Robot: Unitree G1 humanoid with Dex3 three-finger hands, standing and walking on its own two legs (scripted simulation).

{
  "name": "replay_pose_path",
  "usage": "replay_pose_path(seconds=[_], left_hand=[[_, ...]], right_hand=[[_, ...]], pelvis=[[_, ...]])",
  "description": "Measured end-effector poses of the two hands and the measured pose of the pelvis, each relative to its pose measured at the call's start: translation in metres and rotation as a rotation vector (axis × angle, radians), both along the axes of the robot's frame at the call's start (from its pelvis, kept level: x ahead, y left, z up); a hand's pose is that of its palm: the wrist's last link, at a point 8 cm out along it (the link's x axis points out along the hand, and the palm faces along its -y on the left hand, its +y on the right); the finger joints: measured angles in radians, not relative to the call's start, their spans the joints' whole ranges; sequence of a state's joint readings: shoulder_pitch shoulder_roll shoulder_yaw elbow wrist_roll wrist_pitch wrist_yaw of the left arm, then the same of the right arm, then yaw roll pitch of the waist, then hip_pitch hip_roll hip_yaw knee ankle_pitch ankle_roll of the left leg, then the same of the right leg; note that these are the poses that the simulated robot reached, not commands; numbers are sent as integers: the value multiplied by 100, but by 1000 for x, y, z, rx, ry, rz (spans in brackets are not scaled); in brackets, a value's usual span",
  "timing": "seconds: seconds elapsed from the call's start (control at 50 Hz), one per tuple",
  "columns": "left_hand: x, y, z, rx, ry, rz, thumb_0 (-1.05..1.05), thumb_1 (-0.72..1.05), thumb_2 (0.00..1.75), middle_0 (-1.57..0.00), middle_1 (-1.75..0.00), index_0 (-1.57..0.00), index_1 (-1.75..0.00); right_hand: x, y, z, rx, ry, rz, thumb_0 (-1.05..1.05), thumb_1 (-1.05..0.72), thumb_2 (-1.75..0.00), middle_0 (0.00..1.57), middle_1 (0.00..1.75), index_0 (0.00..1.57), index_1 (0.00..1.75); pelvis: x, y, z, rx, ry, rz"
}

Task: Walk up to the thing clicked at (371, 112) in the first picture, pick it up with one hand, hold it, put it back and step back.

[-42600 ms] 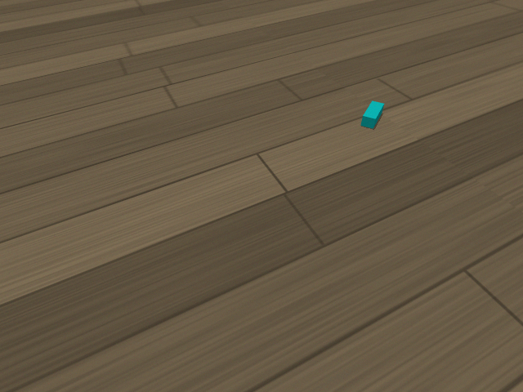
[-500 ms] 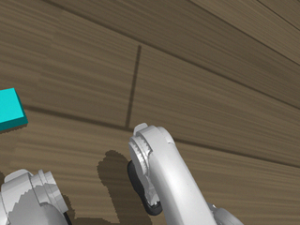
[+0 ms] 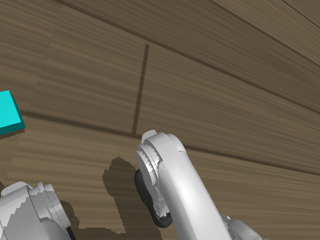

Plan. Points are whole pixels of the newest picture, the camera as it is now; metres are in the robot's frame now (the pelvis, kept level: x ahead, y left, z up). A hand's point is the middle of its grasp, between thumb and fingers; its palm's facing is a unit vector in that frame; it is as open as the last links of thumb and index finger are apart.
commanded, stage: open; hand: left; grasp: from above
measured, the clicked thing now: out of the picture +0.47 +0.30 -0.26
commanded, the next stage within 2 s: withdraw in 0.16 s
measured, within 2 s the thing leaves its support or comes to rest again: rests again in 0.60 s
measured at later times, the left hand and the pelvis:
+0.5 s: hand out of the picture +0.48 +0.29 -0.20, palm faces -0.31 -0.11 -0.94, open 13.8 cm; pelvis +0.00 +0.00 +0.01, yaw +0 degrees
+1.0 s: hand out of the picture +0.43 +0.30 -0.04, palm faces -0.49 -0.12 -0.86, open 14.1 cm; pelvis -0.02 -0.02 +0.07, yaw +8 degrees
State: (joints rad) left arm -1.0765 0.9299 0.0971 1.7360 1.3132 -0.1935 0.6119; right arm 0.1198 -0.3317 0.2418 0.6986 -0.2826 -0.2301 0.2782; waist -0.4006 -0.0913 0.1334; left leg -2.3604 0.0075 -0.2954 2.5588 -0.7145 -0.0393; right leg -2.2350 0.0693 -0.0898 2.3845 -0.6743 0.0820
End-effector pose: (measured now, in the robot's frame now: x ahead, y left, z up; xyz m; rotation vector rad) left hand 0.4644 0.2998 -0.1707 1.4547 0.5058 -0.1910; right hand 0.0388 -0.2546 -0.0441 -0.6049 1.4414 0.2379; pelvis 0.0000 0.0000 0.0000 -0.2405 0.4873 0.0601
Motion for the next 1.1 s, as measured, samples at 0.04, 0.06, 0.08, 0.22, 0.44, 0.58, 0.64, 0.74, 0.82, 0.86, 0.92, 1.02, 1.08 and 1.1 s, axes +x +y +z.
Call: replay_pose_path(seconds=[0.04,0.06,0.08,0.22,0.44,0.58,0.64,0.74,0.82,0.86,0.92,1.02,1.08,1.1], left_hand=[[-1,0,0,-2,1,4,0,-33,92,-24,-91,-24,-91],[-2,0,0,0,6,1,0,-34,93,-23,-92,-23,-92],[-3,0,0,0,10,0,0,-35,94,-23,-93,-23,-93],[-5,1,0,-13,16,-11,0,-39,100,-18,-99,-18,-99],[3,-3,11,-3,-56,-27,0,-47,101,-12,-102,-12,-102],[17,1,60,46,-197,59,0,-50,99,-10,-101,-10,-100],[18,8,91,82,-208,102,0,-51,99,-9,-100,-10,-99],[10,24,145,120,-136,160,0,-51,100,-9,-99,-9,-99],[-2,27,179,104,-34,159,0,-52,101,-10,-99,-9,-99],[-8,24,188,86,11,136,0,-53,102,-10,-99,-9,-100],[-19,13,194,52,59,87,0,-54,102,-10,-99,-8,-100],[-29,-4,183,1,81,-5,0,-54,103,-10,-99,-9,-101],[-31,-9,169,-2,64,-53,0,-53,102,-10,-99,-9,-100],[-31,-10,163,1,56,-64,0,-53,102,-10,-99,-9,-100]], right_hand=[[-1,0,0,-1,1,-6,0,-91,-90,21,30,20,30],[-1,0,0,-1,2,-9,0,-91,-90,21,30,20,30],[-2,0,0,-2,4,-9,0,-91,-90,21,30,20,30],[-4,-1,2,-14,8,-13,0,-91,-90,21,30,20,30],[-1,-4,5,-20,3,-7,0,-91,-90,21,30,20,30],[8,-4,1,39,-21,-72,0,-91,-90,21,30,20,30],[18,-5,-3,73,-49,-122,0,-91,-90,21,30,20,30],[38,-8,-8,113,-103,-184,0,-92,-90,21,30,20,30],[51,-11,-4,119,-132,-201,0,-92,-90,20,30,20,30],[55,-13,0,110,-141,-197,0,-92,-90,20,30,20,30],[58,-19,8,80,-147,-182,0,-92,-90,20,30,20,30],[58,-33,22,-7,-157,-157,0,-92,-90,21,30,20,30],[53,-41,26,-59,-161,-149,0,-92,-90,21,30,20,30],[51,-43,26,-74,-161,-147,0,-92,-90,21,30,20,30]], pelvis=[[0,0,0,1,1,-1],[-1,0,1,1,1,0],[-1,0,1,2,1,0],[-2,-1,3,3,1,0],[-2,-2,4,5,5,2],[4,-4,14,18,65,5],[6,-5,21,29,95,9],[4,-6,37,58,112,29],[-2,-8,53,81,106,50],[-5,-10,61,89,101,60],[-10,-13,70,102,92,72],[-16,-19,74,110,82,78],[-18,-21,68,109,77,77],[-18,-21,66,109,76,77]])
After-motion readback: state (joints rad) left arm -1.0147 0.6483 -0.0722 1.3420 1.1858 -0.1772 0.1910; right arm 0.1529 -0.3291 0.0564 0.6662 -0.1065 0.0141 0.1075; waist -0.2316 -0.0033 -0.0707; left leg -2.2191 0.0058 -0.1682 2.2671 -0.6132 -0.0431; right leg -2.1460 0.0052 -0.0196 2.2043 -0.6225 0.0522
